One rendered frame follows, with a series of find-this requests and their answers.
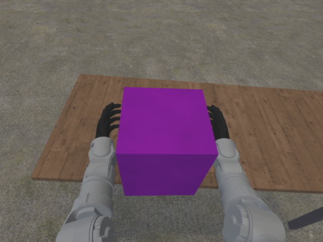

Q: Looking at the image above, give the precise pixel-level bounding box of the right robot upper arm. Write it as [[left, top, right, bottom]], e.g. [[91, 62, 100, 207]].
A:
[[222, 203, 286, 242]]

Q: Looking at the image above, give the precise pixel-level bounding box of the left robot upper arm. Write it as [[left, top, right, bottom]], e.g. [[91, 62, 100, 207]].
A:
[[56, 214, 117, 242]]

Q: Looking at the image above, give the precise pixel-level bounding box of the carton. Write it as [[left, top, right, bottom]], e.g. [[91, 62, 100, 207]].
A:
[[116, 87, 218, 196]]

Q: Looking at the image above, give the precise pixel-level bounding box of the left robot hand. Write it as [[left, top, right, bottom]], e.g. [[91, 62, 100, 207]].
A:
[[95, 102, 121, 138]]

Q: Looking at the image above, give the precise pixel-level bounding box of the robot left forearm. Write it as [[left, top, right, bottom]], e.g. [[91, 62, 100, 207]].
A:
[[56, 137, 116, 239]]

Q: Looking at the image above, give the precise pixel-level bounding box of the table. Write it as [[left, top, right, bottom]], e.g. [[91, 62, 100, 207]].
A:
[[31, 74, 323, 230]]

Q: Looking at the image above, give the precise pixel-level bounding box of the robot right forearm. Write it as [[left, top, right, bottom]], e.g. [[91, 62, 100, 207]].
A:
[[213, 138, 286, 235]]

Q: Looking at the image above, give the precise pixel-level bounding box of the right robot hand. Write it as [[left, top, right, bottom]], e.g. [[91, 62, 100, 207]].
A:
[[207, 105, 230, 141]]

